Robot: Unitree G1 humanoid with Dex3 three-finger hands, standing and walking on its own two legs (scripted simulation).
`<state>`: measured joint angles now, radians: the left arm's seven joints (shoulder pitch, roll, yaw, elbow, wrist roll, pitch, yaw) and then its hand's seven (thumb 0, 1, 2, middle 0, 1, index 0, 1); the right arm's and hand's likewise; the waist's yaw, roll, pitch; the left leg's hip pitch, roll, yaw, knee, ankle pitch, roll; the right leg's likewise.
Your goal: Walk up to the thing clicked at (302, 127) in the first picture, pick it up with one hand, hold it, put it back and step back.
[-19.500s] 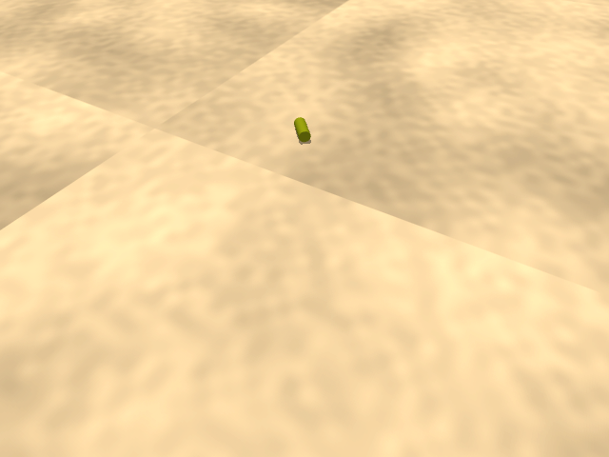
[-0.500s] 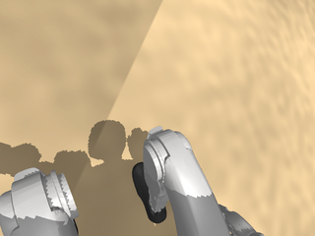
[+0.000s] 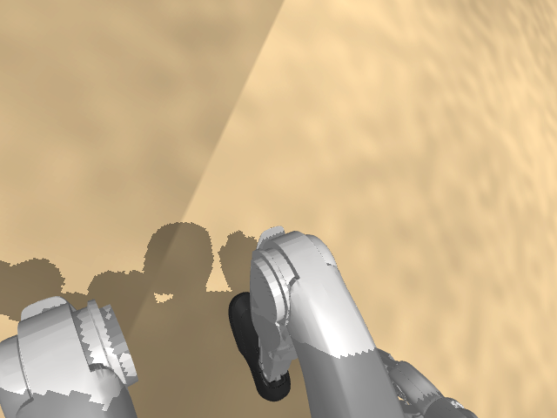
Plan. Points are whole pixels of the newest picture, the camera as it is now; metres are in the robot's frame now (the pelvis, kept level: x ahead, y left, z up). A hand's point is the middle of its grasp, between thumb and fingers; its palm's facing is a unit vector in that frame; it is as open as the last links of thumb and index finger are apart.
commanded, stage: rest palm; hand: left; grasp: from above
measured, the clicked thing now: out of the picture +0.45 +0.40 -0.27
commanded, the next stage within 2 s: close in 0.98 s
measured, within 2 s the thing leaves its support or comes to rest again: neither
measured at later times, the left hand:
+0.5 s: hand out of the picture +0.43 +0.39 -0.23, palm faces -0.46 -0.14 -0.88, open 13.2 cm
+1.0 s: hand out of the picture +0.43 +0.39 -0.23, palm faces -0.48 -0.15 -0.87, open 12.0 cm
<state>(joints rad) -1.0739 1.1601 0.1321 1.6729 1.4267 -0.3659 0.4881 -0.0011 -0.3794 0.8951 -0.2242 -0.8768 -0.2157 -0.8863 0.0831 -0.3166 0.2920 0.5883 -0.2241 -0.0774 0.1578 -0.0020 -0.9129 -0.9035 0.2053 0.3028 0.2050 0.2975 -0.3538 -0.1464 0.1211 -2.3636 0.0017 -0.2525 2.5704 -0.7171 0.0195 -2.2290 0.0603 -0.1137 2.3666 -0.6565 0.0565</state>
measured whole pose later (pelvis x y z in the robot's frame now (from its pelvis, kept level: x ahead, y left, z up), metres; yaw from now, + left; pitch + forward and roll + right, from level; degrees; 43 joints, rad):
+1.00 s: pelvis +0.00 +0.00 +0.00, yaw -1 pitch +26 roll -17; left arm -1.04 1.19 0.14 1.65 1.39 -0.40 0.46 0.00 -0.21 0.83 -0.30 -0.90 -0.31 -0.89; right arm 0.07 -0.33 0.34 0.58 -0.24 -0.08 0.16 0.00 -0.91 -0.90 0.21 0.30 0.21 0.30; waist -0.34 -0.16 0.16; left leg -2.35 0.01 -0.27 2.58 -0.73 0.02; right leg -2.21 0.06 -0.13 2.36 -0.65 0.06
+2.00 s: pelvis +0.00 +0.00 +0.00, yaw -1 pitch +26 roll -17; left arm -1.05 1.19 0.14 1.65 1.39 -0.40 0.48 0.00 0.11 0.50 -0.52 -0.69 -0.57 -0.64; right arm 0.07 -0.34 0.32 0.59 -0.24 -0.08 0.16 0.00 -0.90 -0.90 0.21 0.30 0.21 0.30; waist -0.34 -0.16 0.15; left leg -2.36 0.01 -0.27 2.58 -0.73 0.02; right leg -2.22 0.06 -0.13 2.36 -0.65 0.07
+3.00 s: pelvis +0.00 +0.00 +0.01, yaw +0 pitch +29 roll -17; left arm -0.99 1.11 0.18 1.44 1.36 -0.37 0.34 0.00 0.09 0.36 -0.71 -0.49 -0.75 -0.45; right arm 0.11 -0.34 0.24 0.59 -0.21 -0.05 0.16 0.00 -0.91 -0.90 0.21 0.30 0.21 0.30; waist -0.29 -0.11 0.10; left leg -2.37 -0.01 -0.26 2.55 -0.71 0.01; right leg -2.23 0.04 -0.13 2.34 -0.66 0.05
